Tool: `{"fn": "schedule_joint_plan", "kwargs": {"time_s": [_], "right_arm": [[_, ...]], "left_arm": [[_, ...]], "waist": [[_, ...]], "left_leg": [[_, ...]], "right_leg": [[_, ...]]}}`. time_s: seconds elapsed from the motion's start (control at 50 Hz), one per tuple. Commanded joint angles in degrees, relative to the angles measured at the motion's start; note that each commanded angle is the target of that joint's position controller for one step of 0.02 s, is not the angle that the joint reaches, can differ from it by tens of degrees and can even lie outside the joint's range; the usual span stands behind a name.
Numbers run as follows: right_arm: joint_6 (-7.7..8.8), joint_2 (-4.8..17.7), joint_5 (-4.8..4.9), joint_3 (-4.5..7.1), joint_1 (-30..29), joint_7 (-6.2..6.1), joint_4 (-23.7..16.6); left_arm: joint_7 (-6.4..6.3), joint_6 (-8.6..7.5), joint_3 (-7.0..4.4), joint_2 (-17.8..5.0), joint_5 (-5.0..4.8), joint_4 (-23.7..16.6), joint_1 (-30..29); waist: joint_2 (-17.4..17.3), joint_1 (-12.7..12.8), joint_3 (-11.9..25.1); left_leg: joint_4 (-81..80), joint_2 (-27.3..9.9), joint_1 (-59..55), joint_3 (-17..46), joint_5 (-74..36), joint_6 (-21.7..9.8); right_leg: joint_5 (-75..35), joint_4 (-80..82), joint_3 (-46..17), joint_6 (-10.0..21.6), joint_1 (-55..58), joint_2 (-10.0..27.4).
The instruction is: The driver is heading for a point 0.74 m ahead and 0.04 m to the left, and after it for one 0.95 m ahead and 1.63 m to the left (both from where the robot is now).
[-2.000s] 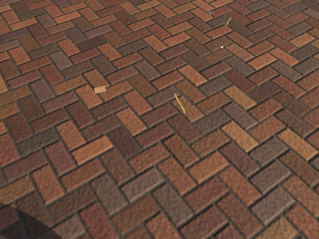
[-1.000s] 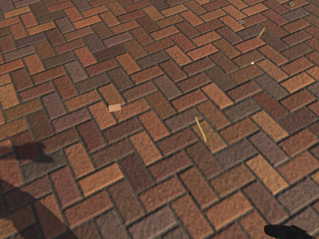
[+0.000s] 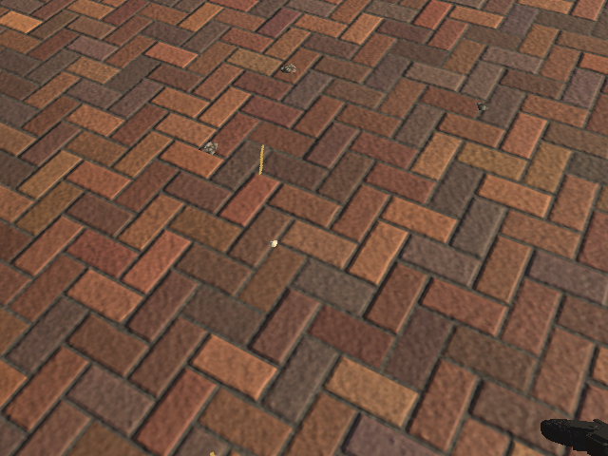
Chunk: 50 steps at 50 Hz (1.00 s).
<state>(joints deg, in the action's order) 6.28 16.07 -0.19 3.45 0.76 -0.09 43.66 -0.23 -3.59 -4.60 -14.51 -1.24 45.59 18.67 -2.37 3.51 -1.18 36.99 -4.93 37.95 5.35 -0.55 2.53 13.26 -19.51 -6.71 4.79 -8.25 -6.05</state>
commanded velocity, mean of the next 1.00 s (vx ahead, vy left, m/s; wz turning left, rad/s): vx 0.50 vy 0.00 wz -0.10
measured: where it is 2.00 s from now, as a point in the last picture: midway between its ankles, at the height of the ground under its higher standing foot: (350, 277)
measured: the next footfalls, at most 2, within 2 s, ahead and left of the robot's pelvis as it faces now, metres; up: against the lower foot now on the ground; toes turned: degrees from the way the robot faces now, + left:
left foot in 0.14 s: +0.27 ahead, +0.14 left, +0.00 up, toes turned -7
right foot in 0.66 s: +0.50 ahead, -0.15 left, +0.00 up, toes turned -10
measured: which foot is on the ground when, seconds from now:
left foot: up 0.00-0.12, down 0.14-0.68, up 0.70-1.00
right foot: down 0.00-0.14, up 0.16-0.64, down 0.66-1.00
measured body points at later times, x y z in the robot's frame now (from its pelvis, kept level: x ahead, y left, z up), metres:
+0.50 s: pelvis +0.27 +0.04 +0.00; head +0.30 +0.04 +0.45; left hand +0.51 +0.24 -0.09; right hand +0.23 -0.24 -0.13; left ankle +0.23 +0.14 -0.75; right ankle +0.40 -0.15 -0.69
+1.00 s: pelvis +0.53 -0.06 +0.00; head +0.54 -0.07 +0.45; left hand +0.59 +0.22 -0.12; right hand +0.66 -0.33 -0.11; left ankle +0.70 +0.11 -0.67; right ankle +0.46 -0.14 -0.75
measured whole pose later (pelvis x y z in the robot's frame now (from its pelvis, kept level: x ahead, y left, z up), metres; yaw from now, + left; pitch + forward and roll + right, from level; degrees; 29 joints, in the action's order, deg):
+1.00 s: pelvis +0.53 -0.06 +0.00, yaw -3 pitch +1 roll -2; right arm 2.9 17.0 1.2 3.6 10.1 0.9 45.7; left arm 0.5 -5.8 -3.6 -14.9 0.9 47.9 19.3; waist -3.0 2.8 0.0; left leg 48.8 -5.6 41.7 5.4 -1.5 0.1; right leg 12.1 -12.7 8.1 2.8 -2.1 -2.9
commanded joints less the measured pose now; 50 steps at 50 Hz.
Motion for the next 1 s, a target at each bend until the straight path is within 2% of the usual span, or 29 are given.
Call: {"fn": "schedule_joint_plan", "kwargs": {"time_s": [0.02, 0.1, 0.12, 0.14, 0.16, 0.18, 0.2, 0.22, 0.24, 0.26, 0.28, 0.3, 0.38, 0.42, 0.48, 0.58, 0.62, 0.64, 0.66, 0.68, 0.7, 0.72, 0.74, 0.76, 0.78, 0.8, 0.86, 0.92, 1.0], "right_arm": [[1.04, 3.7, 0.7, 0.56, -5.9, 0.6, -5.3], [2.29, 6.4, 0.7, 1.47, -2.6, 1.5, -5.2], [2.61, 7.1, 0.31, 1.96, 1.7, 1.43, -4.0], [2.92, 8.9, -0.57, 2.71, 8.1, 1.22, -2.7], [2.73, 12.1, -1.03, 3.35, 17.5, 0.94, -1.8], [2.0, 15.7, -1.08, 4.58, 22.0, 1.71, 1.6], [1.85, 9.4, 0.67, 3.17, 20.6, 2.0, 0.4], [1.46, 6.1, 0.94, 2.27, 17.5, 1.77, -0.3], [1.03, 5.8, 0.2, 1.79, 14.4, 1.75, -0.9], [0.73, 4.6, -0.15, 1.36, 12.7, 1.84, -0.7], [0.83, 4.7, -0.69, 1.09, 12.1, 1.67, -0.5], [0.97, 4.1, -0.4, 0.99, 12.4, 1.69, -0.2], [0.97, 7.3, 0.55, 1.72, 15.2, 1.11, 1.5], [0.42, 8.0, 0.82, 1.84, 16.3, 0.79, 2.0], [-0.22, 8.6, 1.35, 1.74, 18.6, 0.7, 3.0], [-1.56, 9.7, 1.78, 1.79, 22.1, 0.65, 5.0], [-2.16, 10.9, 1.92, 2.06, 20.9, 0.36, 5.2], [-2.37, 10.6, 2.05, 1.89, 20.2, 0.19, 5.1], [-2.28, 8.9, 1.45, 1.14, 19.8, 0.02, 4.3], [-1.35, 3.9, 0.29, -0.6, 23.0, 0.1, 2.2], [-0.17, 2.8, 0.81, -1.2, 24.7, 0.35, 2.5], [0.48, 8.1, 2.16, 0.26, 20.7, 0.75, 1.8], [0.5, 8.4, 2.72, 0.31, 16.8, 0.92, 0.9], [0.08, 7.7, 2.1, 0.33, 15.2, 0.82, 0.8], [-0.79, 7.2, 1.45, 0.69, 15.5, 0.64, 1.2], [-1.67, 6.1, 1.6, 0.58, 17.1, 0.65, 1.6], [-3.24, 4.6, 1.79, 0.65, 16.6, 0.19, 1.5], [-3.18, 4.0, 1.44, 0.84, 13.0, 0.34, 0.3], [-2.75, 2.5, 1.2, 0.2, 6.1, 1.6, -2.0]], "left_arm": [[-0.47, -0.36, -2.36, -9.5, -0.36, -2.9, 1.8], [-1.1, 0.35, -2.25, -9.0, 0.04, -3.1, 1.8], [-1.11, 0.46, -1.9, -8.1, 0.18, -3.2, 1.3], [-0.83, 0.33, -1.05, -6.0, 0.57, -3.8, 0.9], [-0.81, 0.23, 0.08, -3.6, 1.72, -4.9, 1.7], [-0.59, -0.51, 0.74, -1.0, -0.84, -4.9, 12.2], [-0.73, -0.67, 0.0, -7.0, -1.51, -3.2, 10.3], [-0.58, -0.65, -0.58, -9.5, -1.07, -4.4, 2.6], [-0.7, -0.71, -0.41, -8.8, -0.2, -5.5, -1.5], [-0.64, -0.89, -0.48, -7.9, 0.95, -6.2, -4.4], [-0.34, -0.94, -0.49, -7.0, 0.67, -6.6, -3.2], [-0.18, -0.83, -0.31, -6.2, 0.49, -6.4, -2.4], [-0.04, -0.75, 0.76, -3.6, 0.98, -8.4, -7.2], [0.25, -0.99, 1.23, -2.7, 0.92, -9.1, -10.4], [0.87, -1.32, 1.52, -2.4, 0.49, -10.1, -15.3], [2.19, -1.81, 1.29, -3.8, -0.13, -12.7, -21.2], [2.38, -2.07, 0.5, -5.6, 0.09, -12.2, -17.8], [2.11, -2.05, -0.55, -7.4, 0.49, -10.3, -11.7], [1.54, -1.93, -1.91, -10.4, 0.93, -7.9, -2.3], [0.95, -1.51, -3.23, -16.4, 2.24, -7.0, 6.0], [1.22, -1.18, -2.8, -15.1, 1.16, -6.0, 7.8], [1.36, -1.14, -1.5, -11.4, 0.74, -6.2, 5.0], [1.31, -1.09, -0.75, -9.3, 0.74, -6.7, 1.3], [1.57, -1.22, -0.19, -7.6, 1.11, -6.9, -2.4], [1.76, -1.65, 0.27, -6.1, 1.51, -7.0, -5.0], [1.88, -2.1, 0.12, -6.2, 1.73, -6.7, -6.3], [1.63, -3.48, -0.4, -6.9, 2.13, -4.7, -6.3], [0.84, -3.6, -0.69, -7.7, 2.29, -2.9, -4.4], [0.08, -3.24, -0.82, -8.8, 1.84, -1.5, -3.1]], "waist": [[8.1, 0.7, 1.1], [10.3, -1.5, 2.0], [10.5, -3.8, 3.6], [9.3, -6.7, 8.6], [2.0, -9.8, 16.9], [-20.5, -5.0, 21.0], [-11.5, -6.9, 15.8], [-4.7, -8.4, 8.5], [0.2, -7.2, 5.1], [1.7, -6.2, 2.0], [-1.8, -4.2, 2.4], [-2.9, -3.9, 2.7], [-1.6, -4.6, 1.9], [-1.4, -5.6, 1.7], [-2.0, -7.5, 0.4], [-3.1, -8.4, -1.6], [-3.6, -5.3, 0.2], [-2.8, -1.9, 3.9], [-1.2, 2.2, 10.4], [10.0, 3.1, 19.5], [18.7, 2.5, 24.3], [13.0, 2.8, 16.4], [9.8, 1.6, 10.3], [6.2, -0.3, 6.0], [6.4, -2.3, 3.7], [8.4, -3.7, 3.0], [6.6, -4.8, 1.2], [5.2, -3.9, 0.2], [4.7, -1.2, -1.8]], "left_leg": [[-6.5, 4.2, -8.1, -2.7, -4.8, -0.3], [-10.1, 4.3, -11.7, -2.2, 2.1, -3.0], [-12.1, 5.0, -17.3, -3.6, 2.2, -4.4], [-11.2, 2.0, -27.9, -1.6, 1.8, -6.9], [-10.1, -7.5, -42.8, 9.6, 2.7, -10.5], [-17.5, -18.3, -57.9, 38.1, 16.4, -20.3], [-20.1, -17.6, -55.8, 40.6, 29.2, -18.8], [-20.4, -15.1, -48.6, 30.5, 27.8, -16.1], [-21.2, -12.8, -41.2, 23.8, 20.7, -15.0], [-22.7, -10.0, -35.7, 18.6, 13.8, -14.4], [-23.5, -9.3, -33.0, 16.0, 9.4, -14.7], [-24.6, -8.3, -31.7, 14.0, 6.4, -15.1], [-27.7, -8.4, -31.2, 7.9, -1.5, -16.5], [-28.4, -7.2, -31.2, 4.4, -2.6, -15.5], [-28.1, -5.6, -30.9, 0.5, -2.3, -13.8], [-25.0, -9.1, -36.8, 1.7, -3.0, -12.7], [-20.2, -9.4, -38.2, 0.9, -11.9, -11.3], [-13.1, -7.3, -37.2, -1.4, -20.1, -10.1], [-1.3, -4.5, -30.6, -4.0, -18.7, -8.1], [20.9, 2.1, -10.1, -7.7, 1.8, -4.3], [33.1, 6.7, 2.2, -2.2, 33.2, -3.5], [37.9, 3.1, 8.1, 0.4, 31.4, -4.2], [36.8, 0.6, 8.4, -0.9, 26.4, -4.7], [33.4, -1.3, 6.2, -1.6, 22.1, -4.4], [30.6, -2.9, 3.1, -1.0, 18.9, -4.2], [29.6, -3.5, -0.3, -0.6, 17.1, -3.7], [26.7, -3.0, 0.0, 0.9, 11.7, -2.4], [19.2, -1.9, 3.8, 2.6, 2.6, -2.0], [6.8, -0.8, 2.0, -1.6, -6.7, -2.7]], "right_leg": [[-10.1, 3.6, -9.9, 7.5, -4.1, 12.1], [-11.3, -3.1, -15.3, 6.0, 2.6, 15.2], [-16.4, -6.7, -14.6, 5.0, 2.9, 13.7], [-19.4, -15.6, -12.1, 3.3, 0.5, 10.7], [-7.6, -32.4, -6.8, 1.0, -7.8, 6.4], [20.0, -49.6, -2.7, -2.4, -28.8, -0.4], [18.9, -56.1, -6.0, -2.6, -35.8, 3.3], [13.4, -56.7, -4.8, -2.4, -37.6, 5.2], [9.4, -54.9, -2.6, -2.4, -35.5, 7.3], [6.8, -50.7, -1.6, -2.2, -34.1, 9.0], [5.2, -48.4, -1.0, -2.2, -31.3, 10.7], [5.0, -46.3, 0.0, -2.5, -29.8, 11.4], [0.0, -35.1, 2.9, -4.1, -31.8, 12.8], [-6.4, -27.8, 3.9, -4.4, -30.5, 12.5], [-13.8, -18.5, 5.8, -4.5, -26.9, 10.7], [-10.7, -11.6, 6.7, -2.6, -25.5, 8.9], [-8.3, -8.6, 7.9, -0.8, -18.9, 7.3], [-9.1, -6.6, 9.3, 0.6, -9.7, 5.8], [-10.7, -8.2, 6.2, 3.0, 4.9, 8.8], [-9.4, -8.9, -14.8, 10.2, 27.0, 23.8], [-1.4, -0.4, -34.1, 15.3, 32.2, 29.8], [3.6, 1.2, -29.2, 12.8, 26.4, 27.7], [2.3, 2.2, -20.6, 10.6, 18.4, 25.5], [-0.8, 4.6, -14.9, 9.4, 10.4, 23.1], [-3.2, 7.0, -10.9, 8.4, 4.8, 21.2], [-5.1, 9.0, -8.3, 8.5, 0.7, 20.7], [-11.2, 12.2, -0.8, 8.2, -2.7, 19.9], [-16.6, 12.5, 4.8, 7.1, 0.3, 19.6], [-17.2, 13.3, 11.1, 4.8, 2.3, 18.6]]}}
Velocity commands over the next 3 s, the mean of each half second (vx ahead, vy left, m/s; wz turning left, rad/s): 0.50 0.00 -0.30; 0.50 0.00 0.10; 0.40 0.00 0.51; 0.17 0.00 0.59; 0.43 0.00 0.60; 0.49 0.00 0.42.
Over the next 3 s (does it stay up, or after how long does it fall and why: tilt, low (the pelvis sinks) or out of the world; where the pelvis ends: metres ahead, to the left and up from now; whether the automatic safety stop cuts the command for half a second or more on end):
stays up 1.19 0.38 -0.02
